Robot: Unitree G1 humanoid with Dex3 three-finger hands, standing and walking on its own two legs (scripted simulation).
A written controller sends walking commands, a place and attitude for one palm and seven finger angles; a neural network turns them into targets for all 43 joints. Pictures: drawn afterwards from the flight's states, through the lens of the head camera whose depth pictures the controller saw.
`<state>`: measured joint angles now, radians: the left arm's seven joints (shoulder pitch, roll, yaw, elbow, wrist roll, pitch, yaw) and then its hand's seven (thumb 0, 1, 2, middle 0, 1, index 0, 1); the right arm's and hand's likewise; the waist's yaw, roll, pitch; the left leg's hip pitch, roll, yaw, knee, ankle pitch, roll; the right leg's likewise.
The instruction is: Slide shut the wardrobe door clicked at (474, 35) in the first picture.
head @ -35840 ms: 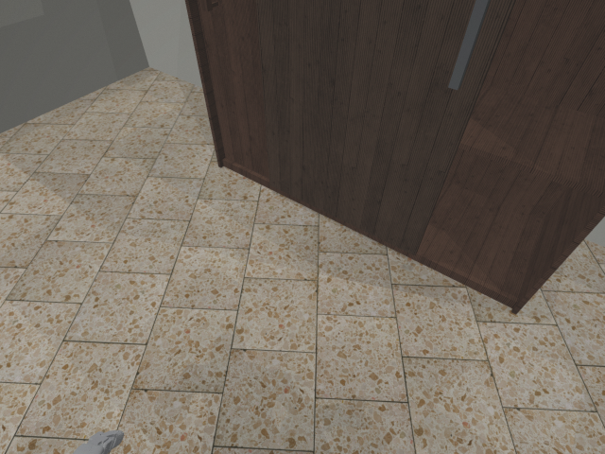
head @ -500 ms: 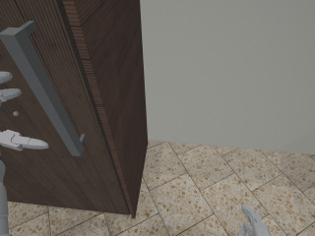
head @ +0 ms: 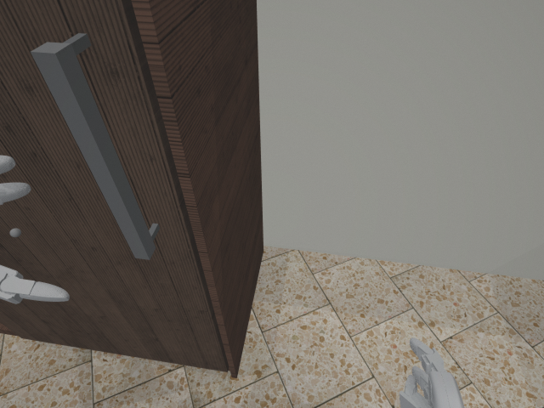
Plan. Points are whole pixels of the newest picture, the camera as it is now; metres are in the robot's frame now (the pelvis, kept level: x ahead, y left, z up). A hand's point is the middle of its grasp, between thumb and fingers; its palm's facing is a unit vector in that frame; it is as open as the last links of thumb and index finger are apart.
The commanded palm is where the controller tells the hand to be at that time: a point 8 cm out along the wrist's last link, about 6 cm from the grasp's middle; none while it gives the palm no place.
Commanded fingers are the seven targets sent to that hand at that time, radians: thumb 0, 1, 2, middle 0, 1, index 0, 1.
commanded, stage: slip the hand off the handle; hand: left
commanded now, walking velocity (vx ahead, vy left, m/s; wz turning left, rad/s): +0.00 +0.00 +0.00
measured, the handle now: (119, 168) +0.34 +0.28 +0.19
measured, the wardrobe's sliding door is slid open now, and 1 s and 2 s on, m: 0.01 0.01 0.01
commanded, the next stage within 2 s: draw the hand back to the body in 0.10 s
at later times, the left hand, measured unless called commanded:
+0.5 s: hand (31, 253) +0.20 +0.30 +0.19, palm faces +0.16 -0.97 -0.18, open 14.7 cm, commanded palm +0.14 +0.35 +0.20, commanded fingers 0.00 -0.55 0.20 -0.25 -1.15 -0.25 -1.15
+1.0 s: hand (23, 270) +0.18 +0.30 +0.18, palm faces +0.52 -0.77 -0.37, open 12.9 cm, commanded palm +0.13 +0.33 +0.19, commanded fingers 0.00 0.17 0.55 -0.22 -0.73 -0.22 -0.73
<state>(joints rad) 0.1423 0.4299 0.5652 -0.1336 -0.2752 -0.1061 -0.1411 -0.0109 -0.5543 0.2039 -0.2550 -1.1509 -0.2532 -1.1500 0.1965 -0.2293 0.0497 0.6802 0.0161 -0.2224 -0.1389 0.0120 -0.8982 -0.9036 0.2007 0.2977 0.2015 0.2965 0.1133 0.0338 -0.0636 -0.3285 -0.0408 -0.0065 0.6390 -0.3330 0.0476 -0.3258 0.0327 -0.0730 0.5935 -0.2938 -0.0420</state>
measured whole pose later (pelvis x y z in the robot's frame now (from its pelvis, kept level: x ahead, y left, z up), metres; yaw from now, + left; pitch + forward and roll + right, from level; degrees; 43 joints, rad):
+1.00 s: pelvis +0.00 +0.01 +0.01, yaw +0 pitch -3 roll -2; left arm 0.42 0.38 0.41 -0.42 -0.11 -0.03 0.10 -0.01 -0.16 0.39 -0.24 -0.92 -0.24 -0.92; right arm 0.25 -0.23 0.04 0.65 0.00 -0.24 -0.06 0.01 -0.90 -0.90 0.20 0.30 0.20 0.30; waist 0.10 0.06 -0.02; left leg -0.21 -0.04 0.00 0.55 -0.30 0.06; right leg -0.20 0.03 -0.06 0.48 -0.24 -0.03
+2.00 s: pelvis +0.01 +0.00 +0.02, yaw -1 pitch -4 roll -1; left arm 0.41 0.37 0.36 -0.38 -0.06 -0.09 0.10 0.02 0.89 0.90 -0.21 -0.30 -0.21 -0.30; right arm 0.20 -0.23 0.03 0.63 0.00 -0.10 -0.06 0.01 -0.90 -0.90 0.20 0.30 0.20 0.30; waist 0.08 0.06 -0.01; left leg -0.12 -0.03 0.01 0.45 -0.26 0.05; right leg -0.12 0.05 -0.04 0.39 -0.21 -0.04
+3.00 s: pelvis -0.11 +0.04 -0.01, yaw +1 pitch +1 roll -1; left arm 0.47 0.41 0.42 -0.54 0.01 -0.26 0.14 0.01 0.89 0.90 -0.21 -0.30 -0.21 -0.30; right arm 0.19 -0.22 -0.02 0.59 -0.01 -0.07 -0.05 0.01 -0.90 -0.90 0.20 0.30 0.20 0.30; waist -0.01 -0.06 0.04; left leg -0.45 -0.06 0.03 0.65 -0.22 0.06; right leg -0.45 0.01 0.06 0.63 -0.20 0.03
